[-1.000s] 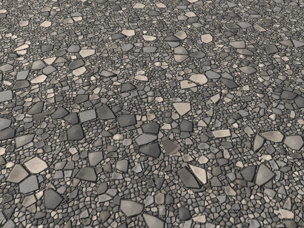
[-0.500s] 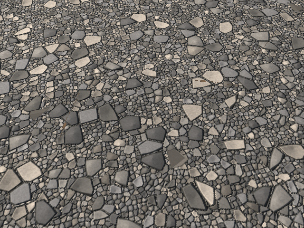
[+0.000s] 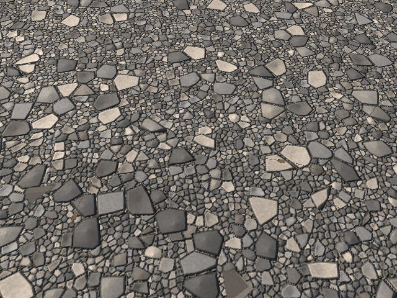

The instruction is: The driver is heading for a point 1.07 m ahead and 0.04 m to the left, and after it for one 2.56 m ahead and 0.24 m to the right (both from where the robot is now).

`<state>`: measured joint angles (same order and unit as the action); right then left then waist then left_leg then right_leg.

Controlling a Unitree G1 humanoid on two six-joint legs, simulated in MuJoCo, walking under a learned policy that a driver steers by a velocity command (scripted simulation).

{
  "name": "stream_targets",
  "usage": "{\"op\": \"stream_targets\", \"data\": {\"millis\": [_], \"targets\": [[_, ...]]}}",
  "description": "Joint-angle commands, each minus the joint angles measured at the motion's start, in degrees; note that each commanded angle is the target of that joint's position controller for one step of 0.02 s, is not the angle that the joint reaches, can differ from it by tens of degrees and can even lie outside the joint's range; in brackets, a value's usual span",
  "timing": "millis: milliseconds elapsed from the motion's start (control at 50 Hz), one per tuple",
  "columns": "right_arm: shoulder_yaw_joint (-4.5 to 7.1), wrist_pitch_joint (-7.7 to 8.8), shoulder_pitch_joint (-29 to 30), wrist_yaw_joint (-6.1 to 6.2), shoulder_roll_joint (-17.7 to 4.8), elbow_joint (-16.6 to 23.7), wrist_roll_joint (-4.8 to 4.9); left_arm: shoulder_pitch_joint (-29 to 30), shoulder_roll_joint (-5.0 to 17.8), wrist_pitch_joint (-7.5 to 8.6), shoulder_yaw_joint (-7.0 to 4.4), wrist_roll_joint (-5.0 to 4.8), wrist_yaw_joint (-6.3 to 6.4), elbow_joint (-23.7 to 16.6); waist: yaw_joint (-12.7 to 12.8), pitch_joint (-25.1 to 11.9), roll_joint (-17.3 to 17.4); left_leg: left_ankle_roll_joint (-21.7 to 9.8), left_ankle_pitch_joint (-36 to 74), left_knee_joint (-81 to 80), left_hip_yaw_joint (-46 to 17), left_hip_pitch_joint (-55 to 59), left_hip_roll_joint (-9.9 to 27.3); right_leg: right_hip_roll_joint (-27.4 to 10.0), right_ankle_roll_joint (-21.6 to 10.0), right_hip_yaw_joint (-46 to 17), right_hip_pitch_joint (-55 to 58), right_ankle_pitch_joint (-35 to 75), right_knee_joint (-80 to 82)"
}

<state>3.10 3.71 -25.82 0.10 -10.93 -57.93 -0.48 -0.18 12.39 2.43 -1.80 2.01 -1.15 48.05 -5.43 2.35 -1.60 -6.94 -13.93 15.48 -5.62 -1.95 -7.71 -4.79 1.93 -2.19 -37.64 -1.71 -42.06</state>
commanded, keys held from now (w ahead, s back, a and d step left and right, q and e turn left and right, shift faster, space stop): w+q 0.18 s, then w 0.54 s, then w+e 0.28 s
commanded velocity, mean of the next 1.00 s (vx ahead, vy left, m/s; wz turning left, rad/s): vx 0.50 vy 0.00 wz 0.15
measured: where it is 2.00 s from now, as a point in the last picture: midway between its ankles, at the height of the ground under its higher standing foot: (169, 153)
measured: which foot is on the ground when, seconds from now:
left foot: down 0.00-0.16, up 0.18-0.64, down 0.66-1.00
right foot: up 0.00-0.14, down 0.16-0.66, up 0.68-1.00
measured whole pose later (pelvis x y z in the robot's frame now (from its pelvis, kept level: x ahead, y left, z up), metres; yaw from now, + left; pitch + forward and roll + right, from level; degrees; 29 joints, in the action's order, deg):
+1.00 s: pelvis +0.51 +0.08 +0.00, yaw +7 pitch +0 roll +1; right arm 2.5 5.9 -23.5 0.4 -11.8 -55.6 -1.0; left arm -11.1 13.7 0.8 -3.5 1.6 -2.5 51.3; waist -1.4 1.2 -2.6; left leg -4.4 -13.5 11.7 10.3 0.7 -3.6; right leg -4.3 -2.4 -0.4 -37.9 -3.4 -51.6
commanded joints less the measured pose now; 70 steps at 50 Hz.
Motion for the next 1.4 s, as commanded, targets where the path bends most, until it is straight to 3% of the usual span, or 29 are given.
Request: {"op": "stream_targets", "data": {"millis": [20,80,140,160,180,200,240,280,300,380,560,600,640,660,680,700,740,780,880,1080,1180,1200,1220,1240,1260,1300,1320,1360,1400], "targets": [[1.7,0.07,-5.15,0.58,-8.56,2.17,-0.46,8.41,3.63,0.88,-0.25,-0.41,-0.16,-6.57,-0.78,1.23,5.7,-5.51,27.21,-0.38,-12.27,2.44,14.38,3.24,0.07,2.43,-1.85,0.24,3.75],[2.18,-0.12,-4.13,1.2,-9.73,3.3,-0.88,8.47,4.7,1.72,-0.2,-0.88,-0.11,-8.37,0.39,0.94,6.85,-4.5,31.62,3.42,-14.19,3.95,15.21,4.59,-1.25,1.73,3.57,-2.5,9.74],[2.76,0.71,1.0,0.5,-11.62,5.18,-0.27,-8.65,8.91,3.2,-1.9,-0.9,1.24,-4.35,9.0,-7.32,4.74,-0.68,40.34,20.3,-11.45,-3.02,10.81,6.08,-4.8,1.69,30.34,-3.53,17.56],[2.16,1.33,1.55,0.0,-9.06,7.27,0.6,-18.02,12.99,3.74,-2.98,0.55,2.31,-3.72,12.42,-15.49,0.44,0.31,25.92,34.4,-9.05,-11.18,7.8,-5.34,-7.55,-9.02,44.63,-12.32,18.01],[1.09,0.99,-4.84,0.21,-3.09,8.99,3.0,-19.67,17.8,3.01,-4.07,1.93,2.51,-4.11,9.11,-22.78,-12.93,2.07,-16.14,50.62,-1.67,-28.79,-0.57,-21.61,-13.86,-33.5,58.7,-13.29,21.37],[1.96,0.24,-5.57,0.75,-9.01,7.96,0.92,-17.61,14.21,2.09,-3.95,0.83,2.08,-3.9,7.51,-20.63,-9.05,1.33,-15.94,57.14,-1.13,-33.57,3.7,-21.12,-15.81,-40.93,53.57,-18.99,23.84],[1.79,-0.09,1.57,-0.04,-7.53,8.09,-0.7,-11.64,5.65,2.31,-1.91,0.23,1.45,-4.16,6.44,-6.1,0.57,2.09,-6.2,55.09,-0.5,-33.46,7.7,-14.39,-13.37,-23.53,38.04,-13.81,26.91],[1.72,-0.9,3.57,-1.13,-6.15,8.67,-1.8,-12.86,4.19,2.98,-1.3,0.03,1.43,-2.12,5.01,-2.45,-2.26,2.67,-4.18,51.1,-0.26,-30.46,9.27,-8.89,-10.52,-13.24,31.31,-4.17,29.56],[1.63,-1.45,2.4,-1.48,-5.5,8.79,-1.8,-14.11,5.15,3.6,-1.49,-0.24,1.23,-1.13,4.12,-3.4,-5.08,3.06,-4.2,50.41,0.07,-29.33,8.87,-9.3,-11.41,-11.79,30.86,0.79,29.48],[1.27,-2.12,9.0,-2.27,-5.46,10.99,-2.17,-17.97,6.11,5.07,-1.82,-1.01,0.66,1.3,4.19,-1.87,-3.18,4.19,-0.32,45.31,0.67,-34.56,9.55,-9.2,-13.08,-6.58,31.65,5.84,32.46],[-0.78,-1.19,26.24,-2.88,-5.41,16.89,-1.39,-25.2,9.05,3.76,-2.39,-1.15,0.6,5.31,7.33,1.24,-4.06,3.74,7.53,19.66,9.39,-27.03,10.19,-8.62,-11.22,0.49,33.81,10.3,32.69],[-0.49,-0.82,25.02,-2.37,-6.14,16.7,-1.65,-25.7,9.67,3.09,-2.54,-1.06,0.85,6.1,6.34,0.78,-4.18,2.14,4.11,16.67,10.16,-23.59,8.82,-9.5,-10.66,0.83,36.66,16.89,28.54],[0.58,0.18,12.91,-1.53,-7.67,12.28,-2.46,-25.96,9.01,2.38,-2.23,-1.36,0.99,6.69,1.23,-5.53,-1.16,-0.09,4.89,10.62,11.15,-7.09,5.97,-6.15,-8.85,4.67,34.85,25.87,12.74],[1.73,0.78,2.77,-0.81,-11.4,10.0,-3.56,-25.18,7.23,2.31,-1.52,-1.51,1.0,5.08,-2.66,-12.14,3.24,-2.75,-0.01,9.45,1.31,6.79,14.93,-3.55,-7.39,6.87,25.51,12.96,-1.7],[3.13,0.67,-1.26,-0.25,-17.69,9.42,-3.8,-29.89,0.82,2.3,-0.11,-2.75,0.63,2.82,-0.82,-17.69,17.29,-9.17,-4.51,3.34,-25.39,21.29,31.72,5.81,-4.86,9.7,5.14,-23.4,-21.76],[3.2,-0.13,0.13,-0.2,-16.3,9.45,-1.06,-27.38,7.55,1.88,-1.98,-1.31,1.14,3.67,-1.14,-16.25,11.01,-10.33,-4.23,0.08,-30.78,17.15,31.55,5.32,-5.56,2.27,-0.02,-27.61,-28.6],[1.32,0.35,8.81,-0.59,-9.5,10.23,-0.83,-21.61,6.05,2.18,-1.88,-1.55,0.64,2.6,2.74,-4.73,5.33,-7.02,3.47,-1.86,-14.96,4.03,26.0,0.83,-6.33,0.18,-0.11,-18.83,-26.34],[0.35,1.22,11.4,-0.33,-6.11,9.77,-0.72,-22.82,4.55,0.78,-1.86,-0.69,0.18,4.01,5.79,-1.81,5.61,-2.67,7.68,-5.29,-5.54,-3.54,21.43,-0.67,-5.77,-0.21,5.25,-15.51,-21.94],[0.62,3.11,6.38,0.14,-7.07,6.93,-0.37,-17.92,3.3,-1.18,-2.18,-0.28,-0.97,2.99,6.3,0.65,5.06,-2.31,15.84,-8.8,3.05,-3.78,21.08,-0.53,-4.59,-0.28,0.88,-8.08,-19.33],[0.25,2.56,-1.23,1.51,-7.81,2.76,-0.6,0.11,1.63,-0.87,-0.55,-0.15,-2.17,-4.11,2.68,4.42,4.85,0.16,32.56,-5.85,15.34,5.0,21.27,2.1,-6.68,8.69,0.49,0.64,4.01],[1.08,0.81,0.46,2.36,-11.48,2.63,-1.06,-11.07,4.87,-0.71,-2.24,0.12,-1.39,-1.9,8.64,-3.82,7.89,0.79,63.08,17.93,19.1,9.46,22.65,10.05,-13.01,12.6,16.66,-12.05,7.97],[1.21,0.42,1.33,2.14,-11.97,3.24,-0.76,-18.89,6.71,-0.25,-3.32,0.57,-0.99,0.44,12.44,-7.94,6.28,1.6,55.16,30.25,19.8,3.93,21.86,10.68,-15.01,10.56,27.94,-10.55,12.89],[0.82,0.6,1.81,1.75,-10.33,5.27,-0.6,-26.15,11.97,-0.16,-5.11,1.16,-0.11,1.79,15.29,-13.3,0.35,3.09,32.07,48.4,20.03,-9.14,19.5,-0.4,-18.7,-4.27,41.61,-15.7,15.12],[0.29,1.16,1.29,0.46,-6.01,9.51,0.34,-22.73,17.02,-0.79,-6.36,0.1,0.11,0.42,10.52,-16.82,-13.08,6.31,-16.78,69.11,14.44,-34.03,4.96,-15.36,-28.62,-38.07,55.43,-12.59,22.67],[0.84,1.84,8.35,0.14,-9.85,10.79,-0.57,-22.76,15.62,-1.47,-6.1,-1.37,0.28,0.58,12.35,-13.71,-1.41,5.47,-12.44,69.9,3.52,-40.68,8.24,-14.17,-27.22,-35.6,53.24,-11.08,25.68],[0.53,2.96,9.76,-0.03,-8.83,11.43,0.11,-17.4,10.25,-1.22,-4.66,-1.44,0.8,0.74,7.58,-2.56,4.69,5.39,-4.45,59.72,3.52,-38.34,12.86,-10.66,-22.25,-23.09,38.62,-0.84,28.06],[0.61,1.99,10.16,0.06,-8.4,11.25,-0.94,-14.81,8.49,-0.88,-4.07,-1.82,0.95,0.45,5.41,-0.84,6.27,5.79,-3.56,56.04,3.31,-34.74,14.09,-6.29,-18.95,-17.7,33.64,2.46,28.89],[0.35,-0.23,7.34,-0.13,-7.55,11.21,-2.32,-15.09,8.03,0.41,-3.65,-2.25,0.96,0.33,3.52,-1.43,2.58,7.63,-4.19,52.41,3.64,-30.15,14.58,-4.63,-19.5,-14.24,29.29,12.21,29.17],[0.28,-1.41,9.15,-0.48,-6.97,12.2,-2.46,-16.46,9.78,1.2,-3.99,-2.22,0.91,0.64,3.38,-1.43,2.18,9.19,-2.44,47.98,4.85,-30.73,14.44,-2.61,-19.31,-12.3,27.54,11.29,30.19]]}}
Next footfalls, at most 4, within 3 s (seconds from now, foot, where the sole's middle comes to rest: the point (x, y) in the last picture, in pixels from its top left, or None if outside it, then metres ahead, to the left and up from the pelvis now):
0.16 right None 0.28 -0.13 -0.78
0.66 left None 0.47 0.14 -0.78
1.20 right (176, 213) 0.78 0.01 -0.78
1.76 left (145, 145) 1.12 0.13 -0.78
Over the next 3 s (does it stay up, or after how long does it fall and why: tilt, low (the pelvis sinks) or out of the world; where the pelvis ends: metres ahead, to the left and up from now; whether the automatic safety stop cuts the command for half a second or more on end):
stays up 1.59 -0.06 -0.01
